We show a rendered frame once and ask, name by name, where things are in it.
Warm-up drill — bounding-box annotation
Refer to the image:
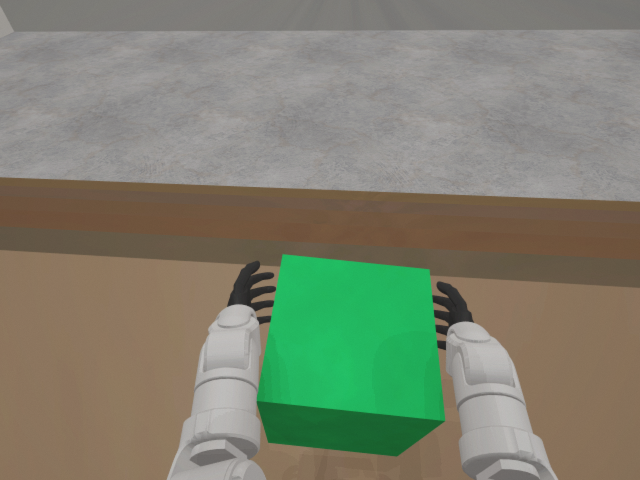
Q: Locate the robot right forearm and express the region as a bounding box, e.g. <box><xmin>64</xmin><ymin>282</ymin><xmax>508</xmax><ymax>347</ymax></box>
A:
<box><xmin>446</xmin><ymin>322</ymin><xmax>558</xmax><ymax>480</ymax></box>

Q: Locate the robot left forearm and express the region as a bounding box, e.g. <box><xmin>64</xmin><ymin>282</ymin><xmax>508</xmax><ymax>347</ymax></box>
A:
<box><xmin>167</xmin><ymin>304</ymin><xmax>261</xmax><ymax>480</ymax></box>

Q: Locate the robot left upper arm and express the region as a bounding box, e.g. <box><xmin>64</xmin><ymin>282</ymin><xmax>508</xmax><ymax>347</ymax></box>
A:
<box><xmin>170</xmin><ymin>457</ymin><xmax>266</xmax><ymax>480</ymax></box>

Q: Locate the robot right hand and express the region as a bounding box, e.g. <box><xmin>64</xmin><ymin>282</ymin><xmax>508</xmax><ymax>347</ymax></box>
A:
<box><xmin>432</xmin><ymin>281</ymin><xmax>474</xmax><ymax>350</ymax></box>

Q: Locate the robot left hand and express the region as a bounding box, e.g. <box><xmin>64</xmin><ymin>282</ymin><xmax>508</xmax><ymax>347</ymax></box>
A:
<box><xmin>227</xmin><ymin>261</ymin><xmax>276</xmax><ymax>325</ymax></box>

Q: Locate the carton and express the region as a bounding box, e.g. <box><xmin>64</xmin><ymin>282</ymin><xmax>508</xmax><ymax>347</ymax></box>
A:
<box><xmin>257</xmin><ymin>254</ymin><xmax>445</xmax><ymax>456</ymax></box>

